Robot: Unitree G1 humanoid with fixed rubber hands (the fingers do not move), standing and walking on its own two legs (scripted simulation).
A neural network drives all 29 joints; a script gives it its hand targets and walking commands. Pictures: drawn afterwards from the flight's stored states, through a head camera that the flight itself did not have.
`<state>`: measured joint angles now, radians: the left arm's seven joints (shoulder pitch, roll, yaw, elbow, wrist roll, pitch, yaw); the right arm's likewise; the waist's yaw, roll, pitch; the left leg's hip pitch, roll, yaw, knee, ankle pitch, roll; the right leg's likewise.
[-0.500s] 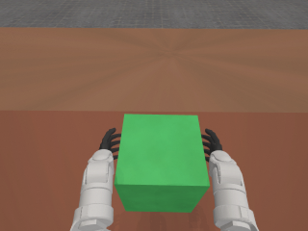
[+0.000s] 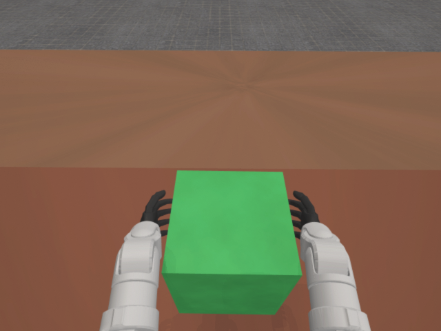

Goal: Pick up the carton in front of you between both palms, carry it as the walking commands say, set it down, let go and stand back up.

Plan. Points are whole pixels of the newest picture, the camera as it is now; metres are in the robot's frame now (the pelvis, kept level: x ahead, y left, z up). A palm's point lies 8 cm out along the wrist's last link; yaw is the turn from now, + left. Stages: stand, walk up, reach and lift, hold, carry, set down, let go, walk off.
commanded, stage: hold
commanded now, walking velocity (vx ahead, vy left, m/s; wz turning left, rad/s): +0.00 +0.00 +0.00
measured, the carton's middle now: (228, 246) +0.29 +0.00 -0.04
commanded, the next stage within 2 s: carry in 0.70 s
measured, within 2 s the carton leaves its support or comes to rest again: neither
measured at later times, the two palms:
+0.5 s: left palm (148, 230) +0.27 +0.15 +0.05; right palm (312, 232) +0.27 -0.15 +0.05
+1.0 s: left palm (166, 194) +0.34 +0.12 +0.07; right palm (322, 198) +0.33 -0.18 +0.07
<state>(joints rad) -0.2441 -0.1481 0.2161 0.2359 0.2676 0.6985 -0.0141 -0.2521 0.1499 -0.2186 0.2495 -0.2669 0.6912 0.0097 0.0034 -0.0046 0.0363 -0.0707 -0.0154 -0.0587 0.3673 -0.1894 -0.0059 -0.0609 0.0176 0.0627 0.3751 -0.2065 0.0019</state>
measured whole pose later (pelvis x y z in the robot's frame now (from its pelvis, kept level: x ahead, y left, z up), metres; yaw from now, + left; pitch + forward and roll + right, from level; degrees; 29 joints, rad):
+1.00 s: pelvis +0.05 -0.02 -0.01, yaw +0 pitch +4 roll +1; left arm -0.23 -0.14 0.12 -0.01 0.16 0.98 0.07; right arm -0.21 0.08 -0.14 -0.04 -0.14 0.99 -0.05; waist 0.00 0.00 -0.18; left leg -0.36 0.03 0.05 0.70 -0.46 0.00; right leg -0.22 -0.02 -0.04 0.47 -0.32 -0.02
